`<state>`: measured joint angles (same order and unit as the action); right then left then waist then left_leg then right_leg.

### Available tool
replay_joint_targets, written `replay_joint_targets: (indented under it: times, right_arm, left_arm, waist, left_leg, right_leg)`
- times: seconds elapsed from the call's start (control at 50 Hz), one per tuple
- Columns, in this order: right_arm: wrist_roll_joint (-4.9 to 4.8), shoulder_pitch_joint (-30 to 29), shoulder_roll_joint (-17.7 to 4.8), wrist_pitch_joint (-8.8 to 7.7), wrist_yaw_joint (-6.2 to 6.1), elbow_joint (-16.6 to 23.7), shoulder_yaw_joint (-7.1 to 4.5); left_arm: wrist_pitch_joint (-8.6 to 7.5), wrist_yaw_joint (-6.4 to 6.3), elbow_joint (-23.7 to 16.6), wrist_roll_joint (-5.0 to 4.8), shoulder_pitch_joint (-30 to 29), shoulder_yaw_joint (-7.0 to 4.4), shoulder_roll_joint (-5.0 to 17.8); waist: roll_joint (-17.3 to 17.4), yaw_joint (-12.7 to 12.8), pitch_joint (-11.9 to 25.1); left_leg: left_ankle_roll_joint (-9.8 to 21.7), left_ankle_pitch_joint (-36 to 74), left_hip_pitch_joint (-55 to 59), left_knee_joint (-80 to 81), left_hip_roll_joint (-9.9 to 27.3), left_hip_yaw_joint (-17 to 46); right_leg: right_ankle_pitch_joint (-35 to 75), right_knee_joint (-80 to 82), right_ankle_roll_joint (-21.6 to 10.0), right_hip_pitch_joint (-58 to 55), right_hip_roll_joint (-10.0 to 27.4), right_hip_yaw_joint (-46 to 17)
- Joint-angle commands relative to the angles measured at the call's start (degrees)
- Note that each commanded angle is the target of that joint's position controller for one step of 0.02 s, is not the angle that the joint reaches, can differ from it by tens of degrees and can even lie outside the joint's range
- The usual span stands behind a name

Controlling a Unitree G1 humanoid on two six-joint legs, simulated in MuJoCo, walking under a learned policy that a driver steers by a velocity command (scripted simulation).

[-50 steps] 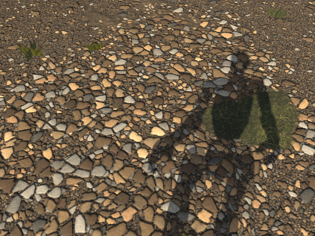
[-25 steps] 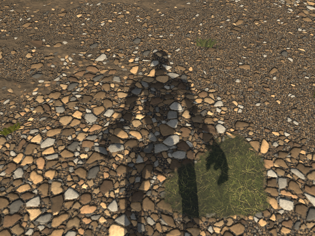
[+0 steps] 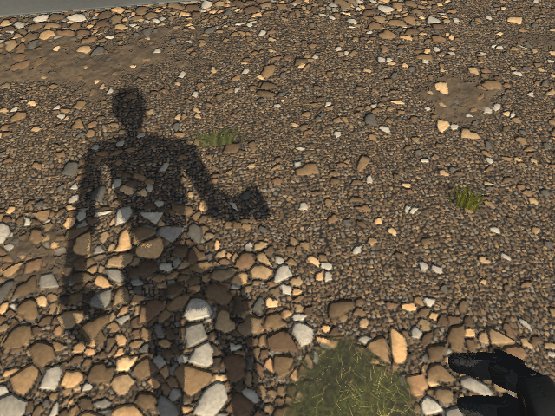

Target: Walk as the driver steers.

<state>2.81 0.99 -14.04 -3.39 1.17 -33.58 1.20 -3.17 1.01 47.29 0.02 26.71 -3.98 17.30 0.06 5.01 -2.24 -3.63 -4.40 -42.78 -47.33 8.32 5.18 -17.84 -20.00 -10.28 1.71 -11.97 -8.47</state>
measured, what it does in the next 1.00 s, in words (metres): walks ahead: left foot, then right foot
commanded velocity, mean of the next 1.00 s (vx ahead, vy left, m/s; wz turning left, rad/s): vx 1.00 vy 0.00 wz -0.04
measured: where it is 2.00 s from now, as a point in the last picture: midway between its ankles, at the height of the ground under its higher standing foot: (316, 85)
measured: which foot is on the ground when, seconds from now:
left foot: up 0.00-0.12, down 0.14-0.58, up 0.60-1.00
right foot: down 0.00-0.12, up 0.14-0.56, down 0.58-1.00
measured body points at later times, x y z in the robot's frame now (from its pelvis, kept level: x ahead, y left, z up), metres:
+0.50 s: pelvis +0.43 +0.01 -0.01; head +0.46 -0.01 +0.44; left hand +0.78 +0.08 -0.04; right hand +0.23 -0.20 -0.13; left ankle +0.31 +0.18 -0.73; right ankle +0.57 -0.16 -0.69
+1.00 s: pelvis +0.88 -0.12 -0.03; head +0.90 -0.12 +0.42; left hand +0.84 +0.15 -0.16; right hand +1.09 -0.37 -0.11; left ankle +1.07 -0.09 -0.71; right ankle +0.61 -0.17 -0.72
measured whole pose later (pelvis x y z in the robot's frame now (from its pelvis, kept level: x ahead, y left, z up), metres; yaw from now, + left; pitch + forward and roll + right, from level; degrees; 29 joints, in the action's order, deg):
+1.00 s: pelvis +0.88 -0.12 -0.03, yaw -1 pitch +0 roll -2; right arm 0.9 1.3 -17.5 -1.0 4.9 -39.8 -1.4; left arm -5.1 -1.4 52.3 1.5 27.4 -1.8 15.0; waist 2.0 2.0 -2.7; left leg 10.3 -0.3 -38.3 -41.3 -0.5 -10.4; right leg -26.8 -18.4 2.2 -16.4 -0.9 18.6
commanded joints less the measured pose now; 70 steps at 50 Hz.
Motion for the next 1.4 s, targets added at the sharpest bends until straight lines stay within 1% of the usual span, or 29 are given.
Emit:
replay_joint_targets:
  times: [0.02, 0.08, 0.12, 0.14, 0.16, 0.18, 0.22, 0.32, 0.38, 0.48, 0.52, 0.56, 0.58, 0.6, 0.62, 0.66, 0.8, 0.88, 0.94, 0.98, 1.02, 1.04, 1.06, 1.08, 1.12, 1.16, 1.28, 1.34, 1.4]
  right_arm:
    - [-1.24, -4.56, -4.78, -0.4, 0.17, 4.27, -0.99]
    - [-1.37, -0.68, -8.4, -0.83, -0.68, 3.63, -2.25]
    - [-1.78, 17.72, -13.51, -1.24, -2.32, -0.67, -4.73]
    - [-0.36, 30.41, -17.35, -1.43, -3.68, -2.67, -6.31]
    - [2.34, 28.13, -21.18, -1.5, -3.39, -2.38, -6.91]
    - [1.23, 21.07, -17.96, -1.07, -2.7, -1.52, -7.2]
    - [0.29, 15.28, -9.7, -0.57, -2.15, -1.81, -5.42]
    - [-1.43, 21.05, -5.85, -3.01, -0.73, -9.0, -4.18]
    - [-0.92, 21.24, -7.61, -4.31, -0.09, -10.68, -4.22]
    - [-2.24, 25.62, -12.0, -3.52, 0.06, -14.19, -4.66]
    - [-2.07, 26.69, -15.77, -3.1, -0.31, -15.44, -5.31]
    - [-2.35, 25.36, -17.64, -2.23, -0.98, -15.98, -5.58]
    - [-2.46, 25.39, -14.0, -2.33, -0.74, -14.44, -4.69]
    - [-3.59, 32.23, -2.9, -2.4, -0.11, -11.82, -2.77]
    - [-4.04, 26.92, -8.47, -1.94, -0.4, -10.84, -3.94]
    - [-3.41, 20.42, -7.39, -1.44, 0.1, -10.18, -3.98]
    - [-1.57, 11.79, -2.5, 3.1, 2.63, -7.96, -3.67]
    - [-1.83, 3.36, -2.99, 2.62, 4.13, -4.49, -2.69]
    - [-1.87, 2.33, -4.84, 2.38, 4.42, -4.26, -2.75]
    - [-2.06, 13.65, -8.33, 2.6, 3.56, -7.05, -3.95]
    - [-2.09, 35.17, -13.75, 2.64, 1.46, -13.54, -7.16]
    - [-3.52, 30.46, -16.64, 3.31, 0.16, -13.64, -8.7]
    - [-1.11, 25.13, -23.84, 4.06, 0.33, -10.62, -9.83]
    - [-1.59, 24.42, -21.69, 4.07, -0.1, -8.42, -10.04]
    - [-1.82, 21.82, -15.03, 2.94, -0.89, -10.49, -8.42]
    - [-2.2, 19.07, -12.65, 1.01, -1.31, -10.03, -7.32]
    - [-2.82, 20.44, -13.24, -0.96, -0.37, -9.26, -7.74]
    - [-3.12, 22.84, -14.23, -0.89, 0.03, -9.64, -8.4]
    - [-2.67, 21.1, -16.05, -0.75, -0.63, -8.92, -8.97]
  left_arm:
    - [-1.47, 0.1, -4.58, -0.56, -3.04, -2.87, 10.43]
    - [-1.31, -0.64, -5.01, -0.25, -4.43, -3.35, 12.03]
    - [-1.56, -0.21, -5.87, 0.51, -8.84, -3.79, 14.83]
    - [-2.31, -0.11, -7.34, 0.65, -10.43, -2.16, 8.94]
    - [-2.14, -0.1, -10.29, -1.95, -4.14, 0.26, -0.05]
    - [-1.29, -0.61, -10.26, -0.8, -5.25, 0.77, 4.01]
    - [0.2, 0.41, -9.52, 1.31, -11.72, 0.0, 7.37]
    - [2.88, 3.32, -13.96, 2.49, -18.52, 1.83, 1.82]
    - [2.29, 3.33, -16.28, 2.21, -22.85, 2.65, 2.03]
    - [0.39, 4.55, -18.17, 2.26, -32.46, 4.28, 2.06]
    - [-0.05, 3.22, -16.94, 2.75, -30.0, 3.69, 3.66]
    - [-0.66, 1.22, -11.18, 3.33, -10.42, 1.54, 7.54]
    - [-0.78, -0.22, -8.81, 4.57, -1.32, -0.14, 12.21]
    - [-1.41, -1.0, -8.96, 5.83, -0.63, -1.41, 17.03]
    - [-0.94, -1.15, -9.48, 4.0, -0.72, -1.37, 14.64]
    - [-1.71, -0.84, -7.31, 2.93, -8.65, 0.12, 7.39]
    - [-4.75, -0.42, -2.07, 0.72, -8.06, 1.38, 0.65]
    - [-5.16, -1.11, -0.75, 1.04, -7.64, 1.02, 3.22]
    - [-4.46, -2.35, -0.02, 0.94, -4.65, 0.43, 7.53]
    - [-2.58, -3.46, -1.1, 1.62, -6.75, -0.71, 11.57]
    - [-0.64, -3.03, -3.01, 2.42, -11.76, -1.34, 12.7]
    - [-1.08, -1.57, -4.03, 2.52, -13.97, 0.15, 5.79]
    - [-2.42, -1.28, -11.23, 1.44, -7.49, 1.49, 3.09]
    - [-4.14, -1.49, -12.2, 2.22, -12.02, 2.07, 5.37]
    - [-4.76, -1.45, -12.1, 2.52, -15.58, 2.32, 5.67]
    - [-2.05, -1.51, -11.45, 4.32, -14.63, 2.88, 4.71]
    - [-0.21, 0.18, -17.84, 2.34, -29.38, 4.88, 0.45]
    - [-0.59, 0.05, -18.85, 1.36, -31.95, 4.56, 1.97]
    - [-1.16, -0.88, -17.28, 1.31, -25.65, 2.89, 6.18]
  waist:
    - [-2.01, -0.61, -0.65]
    - [-3.14, -2.9, 2.74]
    - [-2.12, -13.76, 12.78]
    - [2.72, -18.45, 19.87]
    - [20.95, -11.08, 24.85]
    - [19.11, -9.19, 20.79]
    - [4.27, -8.59, 8.6]
    - [4.63, -6.04, 0.63]
    - [4.17, -4.13, -2.99]
    - [2.17, -5.26, -6.7]
    - [4.18, -3.53, -2.15]
    - [6.29, 6.69, 9.42]
    - [3.17, 9.56, 16.53]
    - [-12.69, 1.72, 25.88]
    - [-7.52, 4.63, 26.97]
    - [-3.52, -0.52, 6.99]
    - [-4.32, -6.26, -3.69]
    - [-2.33, -6.74, -6.0]
    - [-2.89, -7.65, -3.66]
    - [-6.27, -14.42, 3.42]
    - [-3.7, -23.64, 12.04]
    - [10.38, -18.99, 5.49]
    - [18.19, -9.57, 14.53]
    - [5.17, -12.59, 17.13]
    - [-6.21, -6.82, 2.75]
    - [-7.04, -2.95, -0.69]
    - [-0.85, -7.19, -3.18]
    - [2.45, -10.07, -0.42]
    - [3.29, -6.76, 4.07]
  left_leg:
    - [1.06, 10.22, 16.53, 9.83, -5.81, -5.61]
    - [2.22, 5.24, 25.19, 17.4, -8.6, -3.69]
    - [3.37, -4.01, 45.04, 16.71, -8.54, -3.99]
    - [4.93, -21.38, 59.32, 16.01, 1.54, 5.56]
    - [9.05, -39.79, 68.99, 27.9, 18.21, 36.99]
    - [10.54, -48.57, 62.59, 33.46, 17.63, 46.53]
    - [9.77, -33.9, 48.36, 32.28, 12.34, 26.02]
    - [8.13, -8.81, 37.08, 36.86, 7.67, 4.3]
    - [10.13, -1.56, 32.94, 41.23, 5.54, -2.44]
    - [11.96, 20.42, 33.59, 47.61, 4.32, -7.25]
    - [11.62, 45.16, 41.69, 38.28, 4.85, -8.32]
    - [10.25, 50.4, 38.02, 12.8, 3.75, -8.66]
    - [9.92, 29.11, 24.78, -6.26, 0.08, -8.31]
    - [9.53, -24.3, 6.02, -28.18, -7.41, -4.15]
    - [10.67, -19.95, 1.92, -34.1, -7.53, -0.09]
    - [10.22, -9.48, -0.13, -28.51, -2.92, -1.24]
    - [7.73, -0.28, -1.66, -21.13, 0.51, -4.51]
    - [10.37, 10.16, 3.96, -3.8, -2.5, -11.03]
    - [13.27, 10.29, 12.42, 4.39, -9.21, -17.71]
    - [15.16, 3.0, 24.36, 4.28, -13.0, -17.78]
    - [18.71, -6.07, 48.71, 8.37, -14.24, -10.89]
    - [20.61, -6.79, 51.99, 12.27, -9.1, -0.33]
    - [33.5, -6.87, 68.11, 20.1, 3.6, 32.44]
    - [33.47, -19.64, 67.18, 31.23, 6.76, 42.92]
    - [27.13, -17.44, 46.84, 35.36, 3.61, 35.12]
    - [25.24, -8.13, 32.64, 35.39, -1.51, 25.64]
    - [20.37, 2.79, 20.46, 37.62, -10.27, 14.96]
    - [17.81, 12.77, 28.55, 34.39, -8.54, 16.82]
    - [14.45, 24.82, 35.08, 24.43, -7.48, 19.06]
  right_leg:
    - [30.15, 6.94, -4.22, 13.04, 11.51, -12.37]
    - [40.76, -1.27, -0.99, 5.81, 12.7, -14.84]
    - [46.01, -23.26, 1.52, 8.39, 10.7, -13.15]
    - [30.7, -42.0, 2.13, 17.69, 7.9, -9.45]
    - [-12.8, -57.59, 3.69, 35.52, 1.68, -2.93]
    - [-6.77, -62.02, 2.77, 41.96, 6.68, -0.15]
    - [1.44, -58.15, 3.57, 41.47, 12.28, 2.75]
    - [5.23, -54.65, 4.75, 43.06, 17.17, 2.99]
    - [11.66, -43.97, 5.23, 43.16, 14.16, 0.59]
    - [18.04, -20.14, 3.82, 28.44, 13.23, 13.3]
    - [11.11, -16.84, 3.15, 22.08, 9.68, 14.01]
    - [8.35, -12.29, 2.33, -1.13, 8.33, 11.55]
    - [-2.65, -12.86, 2.2, -17.2, 18.62, 1.15]
    - [-17.45, -8.02, 0.14, -31.64, 37.01, -25.81]
    - [-22.71, 2.12, 0.26, -24.88, 38.18, -35.35]
    - [-9.03, 4.86, 1.3, -6.92, 31.83, -16.87]
    - [18.12, 13.26, 5.68, 5.56, 24.37, 12.9]
    - [32.57, 14.99, 7.86, 5.41, 21.74, 23.35]
    - [65.23, 8.0, 9.9, -2.54, 22.71, 26.03]
    - [82.47, -7.85, 10.17, -5.59, 25.17, 25.02]
    - [68.41, -41.99, 8.34, 5.72, 24.42, 22.54]
    - [7.21, -65.32, 9.57, 22.74, 12.07, 21.49]
    - [-11.15, -81.56, 12.52, 45.79, 7.22, 10.85]
    - [-6.9, -78.68, 11.28, 50.23, 10.44, 2.85]
    - [-2.32, -64.1, 11.0, 45.41, 15.83, 2.54]
    - [-3.21, -57.08, 12.76, 37.3, 18.21, 2.82]
    - [16.93, -24.71, 14.39, 26.82, 17.34, 8.28]
    - [23.03, -15.71, 13.14, 23.43, 14.45, 8.12]
    - [16.29, -9.78, 11.89, 13.35, 11.42, 6.57]
Velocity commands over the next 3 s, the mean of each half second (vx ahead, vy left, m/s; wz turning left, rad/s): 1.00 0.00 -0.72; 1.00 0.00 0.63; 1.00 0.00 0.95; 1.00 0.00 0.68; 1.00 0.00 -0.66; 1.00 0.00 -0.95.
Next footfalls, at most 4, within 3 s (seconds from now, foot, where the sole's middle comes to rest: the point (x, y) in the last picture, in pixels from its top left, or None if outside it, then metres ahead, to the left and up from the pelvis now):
0.14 left None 0.35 0.17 -0.77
0.58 right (385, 350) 0.64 -0.18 -0.77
1.02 left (352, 206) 1.10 -0.10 -0.77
1.44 right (377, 113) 1.53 -0.19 -0.77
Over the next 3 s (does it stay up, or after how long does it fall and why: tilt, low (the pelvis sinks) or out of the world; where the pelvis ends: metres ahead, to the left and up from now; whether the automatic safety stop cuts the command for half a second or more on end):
stays up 2.46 0.61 0.00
